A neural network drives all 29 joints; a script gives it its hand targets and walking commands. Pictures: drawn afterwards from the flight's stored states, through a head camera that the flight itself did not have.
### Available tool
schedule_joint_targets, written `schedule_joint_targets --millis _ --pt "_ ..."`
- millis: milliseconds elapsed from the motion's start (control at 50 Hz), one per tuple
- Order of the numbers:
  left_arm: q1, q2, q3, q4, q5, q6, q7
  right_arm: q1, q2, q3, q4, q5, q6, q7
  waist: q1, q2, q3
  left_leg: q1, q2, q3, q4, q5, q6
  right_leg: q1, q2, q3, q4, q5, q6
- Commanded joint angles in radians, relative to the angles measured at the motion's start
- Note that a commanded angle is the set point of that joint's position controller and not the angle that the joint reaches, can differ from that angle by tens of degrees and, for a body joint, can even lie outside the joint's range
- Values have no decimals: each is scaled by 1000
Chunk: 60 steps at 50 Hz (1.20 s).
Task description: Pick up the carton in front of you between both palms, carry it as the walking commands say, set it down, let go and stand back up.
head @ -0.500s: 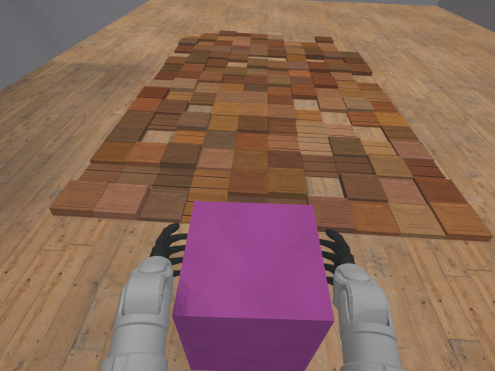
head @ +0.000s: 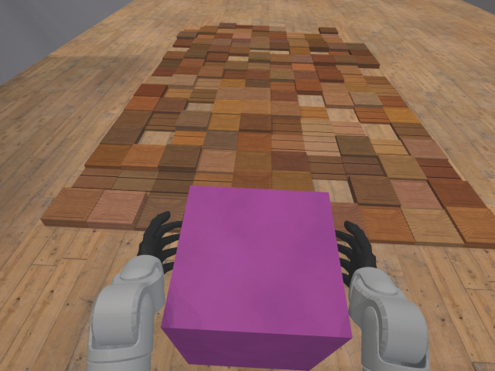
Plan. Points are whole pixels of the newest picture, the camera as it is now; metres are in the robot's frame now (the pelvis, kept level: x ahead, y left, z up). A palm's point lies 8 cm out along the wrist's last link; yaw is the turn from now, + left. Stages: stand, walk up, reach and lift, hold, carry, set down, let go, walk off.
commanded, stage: carry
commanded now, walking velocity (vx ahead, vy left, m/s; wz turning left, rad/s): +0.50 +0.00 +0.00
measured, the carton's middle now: (253, 284) +0.28 +0.00 +0.03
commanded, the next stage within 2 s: none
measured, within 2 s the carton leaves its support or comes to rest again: neither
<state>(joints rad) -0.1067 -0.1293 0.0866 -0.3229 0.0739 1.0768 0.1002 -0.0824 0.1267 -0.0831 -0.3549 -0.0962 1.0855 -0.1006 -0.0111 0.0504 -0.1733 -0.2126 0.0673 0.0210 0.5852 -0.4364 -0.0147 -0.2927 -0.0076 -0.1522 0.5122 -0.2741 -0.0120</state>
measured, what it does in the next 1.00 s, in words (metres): walks ahead: left foot, then right foot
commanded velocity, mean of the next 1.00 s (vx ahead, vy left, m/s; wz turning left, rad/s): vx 0.50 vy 0.00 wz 0.00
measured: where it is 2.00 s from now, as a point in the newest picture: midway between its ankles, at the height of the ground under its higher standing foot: (242, 194)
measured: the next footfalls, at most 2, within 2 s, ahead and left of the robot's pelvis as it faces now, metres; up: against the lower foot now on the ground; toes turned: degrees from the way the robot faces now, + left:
left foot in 0.24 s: +0.26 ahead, +0.12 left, +0.00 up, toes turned +11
right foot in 0.72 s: +0.61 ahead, -0.08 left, +0.00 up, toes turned -12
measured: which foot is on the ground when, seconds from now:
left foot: down 0.00-0.00, up 0.02-0.22, down 0.24-0.74, up 0.76-1.00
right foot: down 0.00-0.26, up 0.28-0.70, down 0.72-1.00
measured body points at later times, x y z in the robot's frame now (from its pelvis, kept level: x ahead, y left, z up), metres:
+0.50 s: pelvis +0.27 +0.04 +0.02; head +0.26 +0.05 +0.47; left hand +0.53 +0.17 +0.11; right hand +0.50 -0.13 +0.11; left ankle +0.22 +0.11 -0.73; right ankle +0.30 -0.09 -0.67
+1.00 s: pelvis +0.61 -0.01 +0.02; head +0.60 -0.02 +0.47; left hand +0.83 +0.16 +0.09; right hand +0.85 -0.15 +0.09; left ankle +0.66 +0.15 -0.67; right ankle +0.57 -0.08 -0.73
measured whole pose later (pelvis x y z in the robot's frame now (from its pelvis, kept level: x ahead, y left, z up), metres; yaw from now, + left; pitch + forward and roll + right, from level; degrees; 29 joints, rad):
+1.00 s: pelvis +0.61 -0.01 +0.02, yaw +2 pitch +4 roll +2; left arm 0.09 -0.14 0.04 -0.50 0.04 1.12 0.12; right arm 0.09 0.14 -0.02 -0.52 -0.07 1.13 -0.11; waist 0.03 0.00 -0.10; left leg -0.59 0.12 0.11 0.87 -0.17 0.00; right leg -0.15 -0.03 -0.24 0.28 -0.21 -0.06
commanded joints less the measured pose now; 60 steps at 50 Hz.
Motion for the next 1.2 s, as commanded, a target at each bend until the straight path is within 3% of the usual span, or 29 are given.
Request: schedule_joint_targets --millis 0,20,40,60,100,160,200,220,240,260,280,320,340,400,500,600,640,680,700,720,740,760,800,820,860,940,1040,1120,1180 --pt "-281 -827 -625 -124 -256 45 -93 -426 807 682 -215 326 56 102 39 -379 -135 -586 -57 129 365 -35 0 597 -393 584 -233 288 -202" --pt "-268 -828 -612 -169 -247 58 -78 -421 809 694 -230 349 69 99 43 -284 -91 -670 -17 66 405 -145 19 609 -428 584 -215 472 -250" --pt "-245 -830 -608 -212 -246 72 -66 -386 810 689 -241 357 78 95 47 -201 -88 -690 1 55 403 -177 26 619 -411 521 -204 519 -239" --pt "-280 -821 -615 -254 -255 79 -57 -377 805 676 -235 354 81 89 48 -148 -96 -692 16 52 343 -159 33 617 -396 465 -218 434 -207" --pt "-306 -793 -638 -303 -282 89 -46 -328 797 653 -231 342 82 70 37 -151 -88 -566 7 86 169 -4 29 514 -327 316 -250 359 -135" --pt "-281 -735 -661 -328 -319 100 -39 -247 748 609 -236 297 83 32 29 -208 -69 -278 -50 173 -20 182 23 303 -260 128 -251 290 -85" --pt "-268 -684 -661 -338 -332 109 -33 -202 700 579 -231 272 87 9 5 -156 -112 70 -110 269 -97 285 33 111 -204 15 -97 322 -41" --pt "-260 -653 -658 -340 -335 115 -29 -185 674 565 -226 263 91 0 -2 -118 -153 252 -91 256 -91 234 44 6 -173 -36 27 297 -20" --pt "-267 -619 -645 -346 -334 123 -25 -173 640 552 -224 257 96 -11 -26 24 -168 368 82 -21 -210 37 75 -138 -104 -79 272 125 21" --pt "-290 -603 -643 -370 -341 135 -24 -188 620 542 -213 250 98 -20 -29 257 -162 434 341 -536 -380 -30 215 -365 15 -47 565 -170 54" --pt "-293 -612 -656 -351 -352 140 -25 -213 636 551 -243 259 104 -21 -20 172 -130 408 400 -599 -400 60 274 -451 -42 89 712 -244 24" --pt "-281 -664 -645 -323 -344 137 -39 -255 694 589 -270 282 103 -6 -18 6 -120 306 357 -439 -373 262 257 -456 -128 134 750 -162 -6" --pt "-266 -700 -639 -301 -333 131 -46 -287 725 617 -283 300 99 6 -12 -37 -117 260 331 -351 -387 288 222 -431 -148 145 692 -103 -9" --pt "-217 -765 -633 -277 -286 107 -61 -315 776 685 -312 349 89 50 -7 4 -106 206 258 -160 -429 283 158 -353 -119 91 479 -14 -2" --pt "-151 -724 -613 -260 -210 101 -44 -271 706 699 -289 364 96 83 -9 67 -19 249 193 5 -428 485 141 -374 -73 -4 180 134 15" --pt "-180 -695 -646 -293 -236 117 -43 -209 670 651 -252 319 108 78 -15 116 69 242 169 100 -418 597 127 -283 -45 -83 35 226 -6" --pt "-200 -701 -660 -303 -255 115 -52 -217 677 647 -263 308 107 76 -9 128 54 257 162 145 -339 766 107 -178 -22 -114 6 226 -24" --pt "-191 -707 -665 -294 -269 110 -59 -211 677 649 -274 299 105 73 16 106 -48 198 118 235 -66 906 64 107 62 -187 -30 138 -29" --pt "-180 -709 -660 -287 -269 108 -63 -216 668 649 -276 294 103 72 36 52 -118 59 92 233 134 746 39 315 -6 -100 -29 79 -30" --pt "-179 -698 -651 -278 -267 103 -66 -223 672 657 -297 294 105 73 45 -181 -197 -191 4 210 443 472 -7 487 -294 386 -158 -158 -145" --pt "-177 -726 -660 -267 -283 98 -73 -234 682 669 -305 298 103 77 40 -356 -199 -396 -102 112 663 -10 -18 544 -432 706 -321 -64 -241" --pt "-182 -757 -672 -290 -302 94 -84 -233 729 679 -281 305 95 82 31 -270 -181 -447 -27 3 772 -22 17 515 -429 614 -305 68 -233" --pt "-218 -837 -701 -297 -316 72 -104 -233 815 690 -266 303 74 100 27 -106 -165 -432 58 -25 706 87 52 374 -370 417 -279 193 -171" --pt "-230 -859 -710 -295 -316 62 -112 -227 847 692 -247 296 61 105 22 -85 -156 -398 78 -29 628 140 51 312 -344 343 -299 167 -137" --pt "-218 -868 -719 -285 -313 47 -125 -197 869 694 -223 274 39 107 18 -123 -152 -360 67 14 520 194 44 264 -309 239 -335 105 -105" --pt "-178 -813 -715 -277 -310 37 -136 -160 846 699 -219 245 21 96 21 -162 -61 -420 60 87 283 278 14 259 -273 132 -397 88 -114" --pt "-203 -706 -675 -294 -297 46 -104 -235 750 698 -265 272 38 70 29 -178 27 -439 30 155 60 382 15 312 -234 35 -366 285 -112" --pt "-332 -588 -621 -295 -298 63 -44 -382 614 665 -295 312 58 30 41 -199 75 -401 8 175 -3 403 51 340 -238 7 -312 362 -114" --pt "-455 -483 -586 -261 -301 77 8 -471 490 589 -246 317 71 -13 -4 -189 -7 -153 -69 237 -40 306 84 307 -205 -65 -70 588 -87"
